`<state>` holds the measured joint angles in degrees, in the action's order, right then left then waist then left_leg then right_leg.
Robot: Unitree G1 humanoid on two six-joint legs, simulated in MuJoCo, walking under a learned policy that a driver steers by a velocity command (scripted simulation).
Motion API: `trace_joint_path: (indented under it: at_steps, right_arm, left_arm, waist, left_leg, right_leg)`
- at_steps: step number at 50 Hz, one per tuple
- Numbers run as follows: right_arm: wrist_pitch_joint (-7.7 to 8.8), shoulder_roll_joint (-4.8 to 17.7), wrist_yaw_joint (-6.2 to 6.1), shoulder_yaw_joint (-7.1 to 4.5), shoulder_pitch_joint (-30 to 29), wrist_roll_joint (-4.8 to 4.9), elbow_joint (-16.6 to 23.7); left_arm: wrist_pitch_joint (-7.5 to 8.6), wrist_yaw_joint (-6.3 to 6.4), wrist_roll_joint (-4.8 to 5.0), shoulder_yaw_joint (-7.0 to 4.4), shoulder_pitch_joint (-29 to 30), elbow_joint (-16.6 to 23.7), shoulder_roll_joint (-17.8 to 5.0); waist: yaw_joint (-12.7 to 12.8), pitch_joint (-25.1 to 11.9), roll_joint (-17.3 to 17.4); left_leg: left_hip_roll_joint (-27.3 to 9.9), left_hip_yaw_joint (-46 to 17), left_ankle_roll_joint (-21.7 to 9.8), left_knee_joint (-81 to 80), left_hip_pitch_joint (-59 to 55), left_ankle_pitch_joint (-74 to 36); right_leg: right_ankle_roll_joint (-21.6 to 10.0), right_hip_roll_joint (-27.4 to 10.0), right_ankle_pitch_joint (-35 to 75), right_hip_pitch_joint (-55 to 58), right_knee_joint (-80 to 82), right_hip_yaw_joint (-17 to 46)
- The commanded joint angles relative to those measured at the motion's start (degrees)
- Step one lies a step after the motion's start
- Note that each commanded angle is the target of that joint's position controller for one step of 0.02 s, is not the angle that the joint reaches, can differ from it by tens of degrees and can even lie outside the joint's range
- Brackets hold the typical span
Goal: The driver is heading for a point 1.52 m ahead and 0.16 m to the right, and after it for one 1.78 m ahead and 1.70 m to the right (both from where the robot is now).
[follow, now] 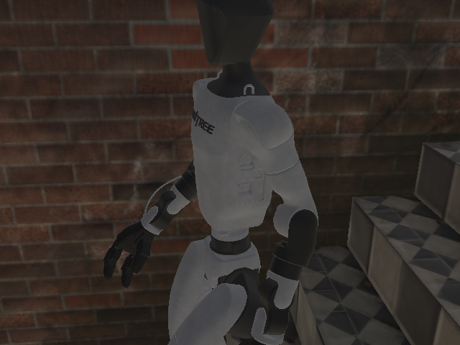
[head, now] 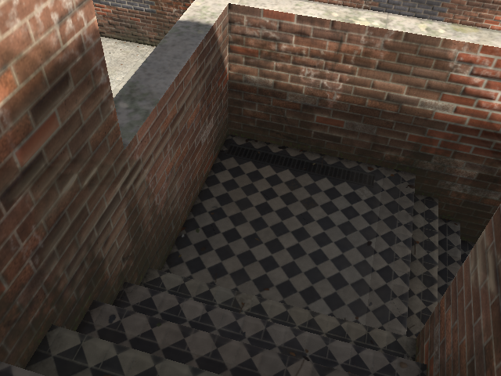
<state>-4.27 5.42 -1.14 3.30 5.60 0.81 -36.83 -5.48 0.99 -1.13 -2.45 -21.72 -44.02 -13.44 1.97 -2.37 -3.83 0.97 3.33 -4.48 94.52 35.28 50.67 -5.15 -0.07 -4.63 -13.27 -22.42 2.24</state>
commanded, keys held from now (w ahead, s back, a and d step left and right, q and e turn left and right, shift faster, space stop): no key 0.32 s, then w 0.24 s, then no key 0.44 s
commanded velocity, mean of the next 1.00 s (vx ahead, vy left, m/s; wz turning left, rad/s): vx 0.11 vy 0.00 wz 0.00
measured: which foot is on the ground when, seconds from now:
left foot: down 0.00-0.46, up 0.48-0.56, down 0.58-0.84, up 0.86-0.94, down 0.96-1.00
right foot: down 0.00-1.00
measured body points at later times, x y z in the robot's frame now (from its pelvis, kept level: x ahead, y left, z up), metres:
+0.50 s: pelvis +0.03 -0.04 -0.01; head +0.03 -0.05 +0.44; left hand -0.03 +0.16 -0.16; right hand +0.14 -0.22 -0.15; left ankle -0.07 +0.11 -0.54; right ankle +0.01 -0.10 -0.76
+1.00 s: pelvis +0.14 -0.02 -0.05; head +0.16 -0.02 +0.40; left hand +0.06 +0.17 -0.20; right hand +0.29 -0.20 -0.17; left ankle +0.19 +0.13 -0.74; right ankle +0.01 -0.11 -0.75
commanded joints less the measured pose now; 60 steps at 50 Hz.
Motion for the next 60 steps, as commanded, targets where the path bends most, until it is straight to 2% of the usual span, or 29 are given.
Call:
trace_joint_path:
  at_steps: [1, 6, 12, 16, 18, 21, 28, 29, 30, 31, 33, 36, 37, 42, 43, 44, 45, 46, 48, 49, 50, 51, 52, 53, 54, 55, 56, 58, 60]
  right_arm:
    - [1.16, -1.71, 0.59, 0.73, -5.62, 0.90, 3.65]
    - [1.38, 1.73, 0.27, 0.27, -3.92, 0.51, 2.09]
    - [0.99, 1.07, -0.07, 0.20, -2.76, 1.24, 0.04]
    - [0.59, -0.53, -0.18, -0.12, 0.40, 1.67, -2.20]
    - [0.51, -1.70, 0.17, 0.15, 2.08, 1.63, -3.40]
    - [0.54, -1.88, -0.20, -0.06, 2.85, 2.09, -5.07]
    - [3.47, 1.60, -0.94, -0.91, 3.61, 2.23, -3.44]
    - [4.27, -0.04, -1.47, -0.53, -1.93, 2.80, -2.77]
    - [4.59, 1.65, -1.73, -1.04, 0.71, 3.32, -3.14]
    - [5.00, 4.04, -1.57, -2.04, 3.77, 3.51, -4.51]
    - [5.11, 2.22, -1.04, -1.46, 1.28, 3.54, -3.52]
    - [5.80, 2.25, -0.05, -1.31, -2.67, 2.61, -0.93]
    - [5.67, -0.15, 0.21, -0.68, -1.41, 1.28, -1.59]
    - [7.13, 1.69, 0.51, -2.10, -4.57, 1.63, -2.80]
    - [7.01, 1.25, 0.72, -2.11, -6.73, 1.30, -2.02]
    - [6.82, -0.43, 0.94, -1.99, -8.39, 2.16, -2.05]
    - [5.89, -1.50, 1.16, -1.80, -6.30, 2.64, -2.19]
    - [5.52, 0.11, 1.75, -2.62, 1.68, 1.80, -5.39]
    - [4.32, 4.30, 1.29, -3.85, 14.52, -0.57, -11.01]
    - [4.25, 7.21, 1.05, -4.37, 17.33, -1.36, -11.64]
    - [5.00, 8.18, 1.72, -4.66, 18.11, -1.60, -13.77]
    - [5.78, 4.51, 2.02, -3.88, 10.60, -0.43, -13.56]
    - [6.04, 1.52, 1.72, -2.89, 2.12, 0.71, -11.38]
    - [5.90, 2.44, 1.41, -3.16, -4.92, 1.90, -9.86]
    - [5.26, 5.17, 0.84, -4.18, -5.33, 2.85, -9.97]
    - [5.14, 6.25, -0.07, -4.89, -1.51, 2.81, -11.06]
    - [5.67, 6.39, -0.65, -4.98, 3.36, 3.07, -12.68]
    - [5.92, 6.23, -1.38, -5.11, 5.64, 3.32, -14.27]
    - [5.10, 5.50, -1.11, -4.97, 7.27, 1.98, -15.86]
  left_arm:
    - [-0.05, -0.61, -1.26, 1.53, -9.61, 0.36, 2.08]
    - [-0.11, -1.55, -0.44, 1.34, -7.68, 0.62, -0.78]
    - [-0.16, -1.58, 0.20, 1.58, -9.19, -2.08, -0.18]
    - [-0.05, -1.30, 0.08, 2.08, -9.90, -3.31, 0.57]
    - [0.03, -1.09, 0.47, 2.92, -10.90, -4.74, 2.90]
    - [0.23, -0.55, 0.76, 2.85, -13.39, -6.32, 2.21]
    - [2.29, -0.30, 1.53, 1.04, -15.75, -8.16, -1.69]
    - [3.19, 0.74, 1.50, 2.64, -14.84, -7.39, 3.32]
    - [3.77, 1.09, 1.26, 2.19, -16.99, -8.92, 1.73]
    - [4.50, 1.92, 2.07, 2.76, -19.14, -9.87, 4.92]
    - [4.32, 2.45, 1.98, 3.86, -17.59, -9.58, 8.20]
    - [3.40, 2.86, 2.12, 3.17, -17.38, -9.17, 6.05]
    - [3.56, 3.89, 2.31, 3.83, -16.55, -8.38, 7.29]
    - [4.77, 4.52, 2.90, 3.21, -25.79, -12.89, 6.84]
    - [4.86, 4.94, 2.54, 3.43, -27.93, -13.66, 8.11]
    - [3.84, 4.82, 1.25, 3.57, -24.63, -13.55, 9.18]
    - [3.15, 4.12, 0.35, 3.38, -18.15, -12.77, 7.67]
    - [3.89, 3.04, 0.35, 2.56, -13.93, -12.62, 4.23]
    - [6.35, 2.28, 2.13, 1.58, -6.80, -11.35, 1.89]
    - [6.81, 2.83, 2.78, 0.77, -8.91, -12.32, 1.91]
    - [6.21, 3.15, 4.36, 2.58, -11.73, -10.96, 10.12]
    - [4.70, 3.01, 4.30, 3.37, -9.63, -9.74, 12.93]
    - [3.85, 3.31, 4.17, 3.07, -7.32, -9.24, 11.14]
    - [3.38, 3.18, 3.10, 3.64, -8.01, -10.28, 12.70]
    - [2.91, 2.44, 0.75, 4.02, -10.37, -12.22, 13.91]
    - [2.95, 1.96, -0.02, 2.63, -12.66, -15.20, 8.28]
    - [3.29, 1.85, 0.29, 2.35, -11.88, -15.33, 6.38]
    - [3.02, 2.54, 0.77, 2.43, -7.28, -15.35, 6.53]
    - [3.01, 2.83, 0.99, 2.73, -4.07, -14.72, 6.19]
  waist:
    - [2.66, -1.47, 4.79]
    - [0.51, -1.35, 4.60]
    - [0.00, 1.89, 3.19]
    - [-0.07, -0.44, 1.38]
    - [-0.35, 0.57, 0.69]
    - [0.34, 5.14, -0.83]
    - [0.45, 2.44, -2.03]
    - [2.54, 3.97, 0.13]
    - [2.36, 0.55, 0.04]
    - [1.40, 0.09, 2.99]
    - [0.96, 2.00, 0.94]
    - [1.16, 5.87, 2.08]
    - [-0.04, 6.04, 6.47]
    - [4.04, 7.03, 2.38]
    - [4.64, 8.12, 6.62]
    - [4.24, 6.14, 4.65]
    - [1.33, 2.94, -0.67]
    - [-1.69, -1.66, -5.89]
    - [-7.83, -2.75, 0.28]
    - [-7.24, -3.08, 3.07]
    - [-5.10, -8.13, 17.18]
    - [-1.58, -5.94, 22.29]
    - [0.77, 2.50, 16.48]
    - [3.64, 4.73, 11.08]
    - [3.61, 4.55, 8.95]
    - [2.04, 5.29, -0.51]
    - [0.80, 5.46, -7.45]
    - [0.08, 5.72, -4.23]
    - [-0.34, 2.62, -0.84]
  left_leg:
    - [-2.41, -10.01, 0.70, -13.08, 7.17, -17.89]
    - [-4.32, -11.42, 0.13, -13.99, 4.83, -15.99]
    - [-4.90, -8.34, 0.28, -11.00, 4.20, -10.21]
    - [-4.38, -6.52, 1.63, -6.21, 3.97, -6.44]
    - [-4.65, -6.01, 1.61, -8.41, 4.04, -3.77]
    - [-4.18, -3.21, 1.07, -4.51, 9.03, -2.88]
    - [-4.88, -2.37, 0.44, 5.12, 20.88, -0.19]
    - [-8.20, -8.56, 2.71, 7.05, 27.07, -14.15]
    - [-7.83, -9.12, 3.77, 10.57, 29.58, -16.59]
    - [-9.01, -11.59, 4.91, -0.04, 29.58, -28.26]
    - [-8.85, -8.37, 6.38, -5.46, 24.78, -29.57]
    - [-7.94, -4.98, 7.53, -9.83, 23.41, -24.11]
    - [-8.87, -5.97, 9.22, -19.95, 24.33, -36.08]
    - [-7.15, -5.19, 10.09, -22.92, 28.35, -28.32]
    - [-5.57, -5.26, 9.98, -36.00, 26.86, -35.83]
    - [-5.76, -5.05, 10.08, -43.73, 16.81, -36.71]
    - [-4.10, -3.37, 9.88, -50.25, 1.46, -36.09]
    - [-3.66, -3.55, 7.80, -43.15, -13.13, -46.18]
    - [-1.33, -2.40, 3.73, -51.50, -29.28, -70.58]
    - [-4.93, -8.31, -1.72, -58.07, -31.56, -92.52]
    - [-16.65, -22.40, -11.61, -64.48, -30.65, -93.15]
    - [-18.78, -30.87, -14.28, -68.65, -25.87, -81.82]
    - [-16.21, -28.25, -10.64, -69.09, -21.05, -76.95]
    - [-11.44, -20.34, -5.45, -67.63, -18.41, -78.47]
    - [-9.09, -16.77, -2.02, -65.90, -15.93, -75.55]
    - [-3.60, -10.15, 0.19, -60.15, -11.02, -65.33]
    - [-0.60, -8.11, 1.16, -58.02, -11.09, -63.17]
    - [0.87, -7.43, 1.21, -56.93, -10.52, -61.49]
    - [0.81, -8.28, 1.31, -59.44, -14.09, -68.47]
  right_leg:
    - [-3.38, -5.17, 26.06, 10.20, -1.02, 0.30]
    - [-3.49, -6.68, 22.80, 7.37, 0.55, -1.01]
    - [-2.75, -7.68, 12.01, 3.29, 4.88, 3.02]
    - [-3.53, -9.41, 13.11, 6.14, 5.90, 6.03]
    - [-1.93, -8.81, -1.88, 5.74, 8.57, 7.12]
    - [0.32, -8.69, -19.59, 5.81, 11.38, 10.39]
    - [-6.42, -13.19, -11.35, 14.11, 3.94, 20.34]
    - [-9.64, -13.89, -5.55, 16.47, 0.07, 22.42]
    - [-11.60, -14.91, 2.58, 21.05, -2.01, 22.47]
    - [-11.25, -11.12, 0.57, 20.43, -7.44, 18.98]
    - [-9.64, -8.41, 5.20, 12.26, -9.31, 15.98]
    - [-6.79, -5.49, 21.25, 6.75, -12.47, 13.59]
    - [-5.29, -4.81, 19.62, 10.77, -13.68, 13.61]
    - [-0.37, -5.31, 39.84, 21.18, -16.90, 14.74]
    - [0.31, -4.53, 35.32, 22.16, -16.02, 13.36]
    - [0.99, -4.16, 33.78, 17.56, -15.34, 13.22]
    - [0.54, -4.07, 39.49, 8.81, -14.48, 11.54]
    - [-0.55, -6.95, 44.89, 0.54, -15.21, 12.55]
    - [1.53, -1.65, 39.37, -12.28, -17.40, 7.78]
    - [4.42, 2.38, 28.46, -11.99, -23.69, 6.88]
    - [8.19, 3.93, 6.90, -11.16, -35.47, 9.58]
    - [8.81, 2.56, -18.79, -12.82, -32.87, 9.19]
    - [7.75, -1.14, -24.59, -13.82, -20.37, 10.23]
    - [6.79, -1.42, -22.73, -5.63, -4.56, 6.56]
    - [5.53, 0.45, -8.68, 5.25, 5.22, 3.39]
    - [6.13, -0.09, 12.03, 10.05, -2.96, 4.18]
    - [5.51, -0.80, 27.18, 10.61, -5.05, 3.48]
    - [6.48, -2.89, 35.00, 11.28, -2.41, 4.05]
    - [7.52, -1.69, 34.83, 12.41, -3.09, 2.06]
Keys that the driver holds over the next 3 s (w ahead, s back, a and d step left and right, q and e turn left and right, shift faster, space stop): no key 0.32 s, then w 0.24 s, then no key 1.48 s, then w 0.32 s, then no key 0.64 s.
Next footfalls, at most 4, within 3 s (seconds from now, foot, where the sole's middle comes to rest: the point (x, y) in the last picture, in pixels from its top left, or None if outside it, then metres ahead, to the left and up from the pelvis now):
0.58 left None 0.05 0.14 -0.63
0.96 left None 0.22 0.13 -0.79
1.50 left None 0.35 0.06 -1.00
1.94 right None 0.29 -0.16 -1.00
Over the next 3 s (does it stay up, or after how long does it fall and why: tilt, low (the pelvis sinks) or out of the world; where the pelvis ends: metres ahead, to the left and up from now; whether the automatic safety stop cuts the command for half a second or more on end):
stays up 0.46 -0.03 -0.22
